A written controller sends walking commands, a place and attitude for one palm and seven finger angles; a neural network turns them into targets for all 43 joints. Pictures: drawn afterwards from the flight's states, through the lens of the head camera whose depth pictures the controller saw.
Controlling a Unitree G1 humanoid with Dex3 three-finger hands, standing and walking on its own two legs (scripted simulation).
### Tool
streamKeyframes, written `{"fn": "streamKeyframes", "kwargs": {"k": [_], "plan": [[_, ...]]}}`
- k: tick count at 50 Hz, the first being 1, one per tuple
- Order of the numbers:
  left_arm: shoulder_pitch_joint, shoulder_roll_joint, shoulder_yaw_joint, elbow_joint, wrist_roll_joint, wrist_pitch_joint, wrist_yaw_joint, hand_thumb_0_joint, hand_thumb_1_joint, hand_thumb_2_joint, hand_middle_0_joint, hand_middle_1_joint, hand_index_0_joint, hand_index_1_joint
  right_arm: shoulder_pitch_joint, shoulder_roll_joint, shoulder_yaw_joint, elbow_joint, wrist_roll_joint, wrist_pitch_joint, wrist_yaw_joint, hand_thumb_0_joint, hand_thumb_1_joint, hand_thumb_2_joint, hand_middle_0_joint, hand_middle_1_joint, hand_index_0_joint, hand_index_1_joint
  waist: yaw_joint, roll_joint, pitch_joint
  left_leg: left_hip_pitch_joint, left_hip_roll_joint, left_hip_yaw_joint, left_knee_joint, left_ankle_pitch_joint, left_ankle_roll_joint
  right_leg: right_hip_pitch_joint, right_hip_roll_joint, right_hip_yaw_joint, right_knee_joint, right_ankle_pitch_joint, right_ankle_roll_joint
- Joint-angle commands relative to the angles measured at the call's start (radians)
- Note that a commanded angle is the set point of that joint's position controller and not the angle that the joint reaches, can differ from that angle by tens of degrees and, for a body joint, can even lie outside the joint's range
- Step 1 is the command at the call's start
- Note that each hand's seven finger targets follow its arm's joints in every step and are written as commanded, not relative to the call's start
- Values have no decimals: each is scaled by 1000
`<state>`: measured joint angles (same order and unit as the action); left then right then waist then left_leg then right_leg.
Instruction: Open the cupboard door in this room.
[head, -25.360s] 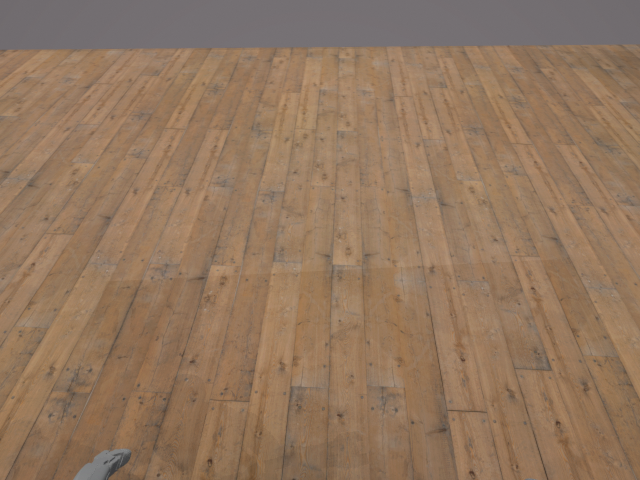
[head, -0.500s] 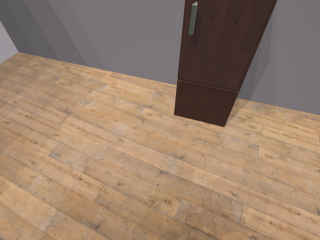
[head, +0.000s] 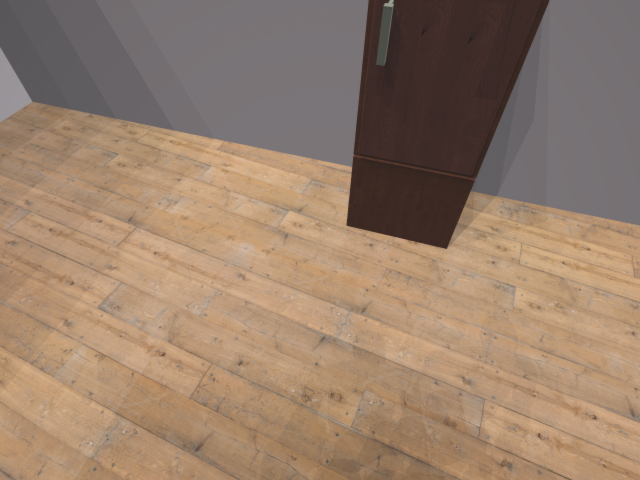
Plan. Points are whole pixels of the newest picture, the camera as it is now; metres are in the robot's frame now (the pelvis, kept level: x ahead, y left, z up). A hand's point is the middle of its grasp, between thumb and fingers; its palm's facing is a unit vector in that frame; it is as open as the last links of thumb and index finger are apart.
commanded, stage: walk to a spot facing it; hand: left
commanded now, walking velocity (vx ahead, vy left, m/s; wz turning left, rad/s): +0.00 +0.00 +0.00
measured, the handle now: (386, 32) +1.17 -0.11 +0.06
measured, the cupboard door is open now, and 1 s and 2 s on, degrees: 0 0 0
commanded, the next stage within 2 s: take the last steps up to it in 0.78 s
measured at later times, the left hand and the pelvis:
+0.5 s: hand out of the picture +0.12 +0.15 -0.18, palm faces -0.08 -0.96 -0.26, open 7.4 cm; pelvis +0.07 -0.04 -0.03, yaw -8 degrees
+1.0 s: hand (262, 428) +0.23 +0.11 -0.19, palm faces -0.13 -0.98 -0.15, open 7.4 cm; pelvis +0.29 -0.06 -0.03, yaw -13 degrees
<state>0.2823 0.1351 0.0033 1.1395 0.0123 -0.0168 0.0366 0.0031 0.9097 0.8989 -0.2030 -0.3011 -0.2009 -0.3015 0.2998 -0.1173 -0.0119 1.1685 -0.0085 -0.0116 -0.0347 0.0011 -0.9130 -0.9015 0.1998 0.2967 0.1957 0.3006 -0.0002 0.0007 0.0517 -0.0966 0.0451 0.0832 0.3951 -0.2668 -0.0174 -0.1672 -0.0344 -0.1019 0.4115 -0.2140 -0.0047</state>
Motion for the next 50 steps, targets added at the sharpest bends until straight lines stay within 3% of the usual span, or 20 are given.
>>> {"fn": "streamKeyframes", "kwargs": {"k": [1,5,8,11,13,15,19,20,22,23,24,25,28,32,43,46,47,48,49,50], "plan": [[67,105,13,-24,-4,-9,3,0,900,900,-200,-300,-200,-300,67,-99,-17,-26,3,-16,-3,0,-900,-900,200,300,200,300,4,-2,47,-76,79,-72,-83,108,26,-12,-94,96,-82,96,-10],[68,100,15,-23,-4,-9,2,0,900,900,-200,-300,-200,-300,73,-99,-18,-25,-1,-18,-4,0,-900,-900,200,300,200,300,2,10,30,-63,79,-64,-83,73,25,-12,-89,100,-87,66,-9],[63,97,29,-32,2,11,-12,0,900,900,-200,-300,-200,-300,91,-107,-32,-35,-9,-4,-2,0,-900,-900,200,300,200,300,-3,29,59,-72,93,-63,-80,-200,35,-109,-61,111,-48,-205,-19],[23,77,45,-76,14,22,-34,0,900,900,-200,-300,-200,-300,104,-175,-61,-56,-14,0,-2,0,-900,-900,200,300,200,300,-22,182,135,-86,228,-205,-206,-483,106,-280,23,15,197,-258,-7],[-39,60,52,-122,20,23,-44,0,900,900,-200,-300,-200,-300,117,-198,-76,-70,-15,-12,-1,0,-900,-900,200,300,200,300,-40,214,165,-45,338,-300,-274,-450,184,-415,-17,14,449,-254,-7],[-89,55,59,-154,19,12,-55,0,900,900,-200,-300,-200,-300,137,-193,-77,-71,-21,-27,0,0,-900,-900,200,300,200,300,-51,148,154,30,353,-258,-249,-294,197,-491,-64,38,471,-253,-5],[-56,38,64,-159,12,-2,-68,0,900,900,-200,-300,-200,-300,75,-204,-80,-92,-28,-37,2,0,-900,-900,200,300,200,300,-12,97,76,29,320,-81,-149,-38,155,-329,-62,-16,318,-210,5],[-20,41,68,-147,12,-4,-70,0,900,900,-200,-300,-200,-300,57,-205,-80,-94,-28,-37,4,0,-900,-900,200,300,200,300,8,89,61,-23,296,-33,-99,-26,132,-228,-44,-39,256,-167,2],[195,94,82,-77,15,-13,-64,0,900,900,-200,-300,-200,-300,8,-203,-78,-115,-17,-37,12,0,-900,-900,200,300,200,300,114,-44,-30,-159,191,92,210,78,66,85,7,-50,96,-54,-28],[330,206,105,-41,22,-24,-50,0,900,900,-200,-300,-200,-300,-28,-146,-64,-154,-1,-40,23,0,-900,-900,200,300,200,300,175,-303,-65,-394,92,162,519,-73,17,253,-196,285,-47,-202,-103],[374,271,112,-25,3,-27,-35,0,900,900,-200,-300,-200,-300,-106,-119,-52,-215,-1,-40,31,0,-900,-900,200,300,200,300,174,-411,-37,-581,4,88,754,-338,-6,263,-358,646,-209,-170,-185],[320,267,112,-41,-6,-29,-22,0,900,900,-200,-300,-200,-300,-125,-147,-61,-219,-3,-35,32,0,-900,-900,200,300,200,300,145,-299,0,-606,50,-21,853,-282,5,195,-382,685,-236,-242,-225],[129,182,85,-95,2,-41,-22,0,900,900,-200,-300,-200,-300,-141,-130,-68,-192,-18,-32,43,0,-900,-900,200,300,200,300,60,-53,88,-581,121,-72,844,-69,-1,-6,-317,503,-228,-302,-187],[135,158,68,-81,7,-68,-24,0,900,900,-200,-300,-200,-300,-70,-104,-63,-158,-21,-17,54,0,-900,-900,200,300,200,300,15,-59,-3,-508,102,-31,723,54,-33,36,-207,265,-199,66,-134],[211,139,48,-19,8,-71,-8,0,900,900,-200,-300,-200,-300,-325,-88,-33,-245,-7,-36,62,0,-900,-900,200,300,200,300,64,-118,75,-495,40,52,307,109,-15,202,-190,144,-142,609,-129],[189,161,49,-14,4,-67,-2,0,900,900,-200,-300,-200,-300,-201,-104,-37,-203,-12,-47,44,0,-900,-900,200,300,200,300,-2,-129,-6,-271,-31,90,180,139,17,211,-169,103,25,848,-96],[170,167,52,-13,0,-66,1,0,900,900,-200,-300,-200,-300,-57,-142,-48,-159,-16,-51,38,0,-900,-900,200,300,200,300,-61,-99,-86,-98,-20,62,107,223,30,174,-157,84,186,800,-68],[177,154,53,-28,-8,-67,-2,0,900,900,-200,-300,-200,-300,89,-211,-64,-124,-23,-56,30,0,-900,-900,200,300,200,300,-111,3,-204,172,88,-39,128,437,74,12,-99,50,380,543,-32],[236,95,41,-34,-21,-68,-10,0,900,900,-200,-300,-200,-300,200,-304,-86,-93,-31,-60,22,0,-900,-900,200,300,200,300,-122,228,-338,426,368,-371,136,712,204,-250,34,10,701,-139,-3],[208,95,39,-58,-16,-69,-7,0,900,900,-200,-300,-200,-300,210,-312,-83,-84,-12,-44,21,0,-900,-900,200,300,200,300,-108,234,-348,380,447,-460,42,752,277,-308,47,95,887,-402,-22]]}}
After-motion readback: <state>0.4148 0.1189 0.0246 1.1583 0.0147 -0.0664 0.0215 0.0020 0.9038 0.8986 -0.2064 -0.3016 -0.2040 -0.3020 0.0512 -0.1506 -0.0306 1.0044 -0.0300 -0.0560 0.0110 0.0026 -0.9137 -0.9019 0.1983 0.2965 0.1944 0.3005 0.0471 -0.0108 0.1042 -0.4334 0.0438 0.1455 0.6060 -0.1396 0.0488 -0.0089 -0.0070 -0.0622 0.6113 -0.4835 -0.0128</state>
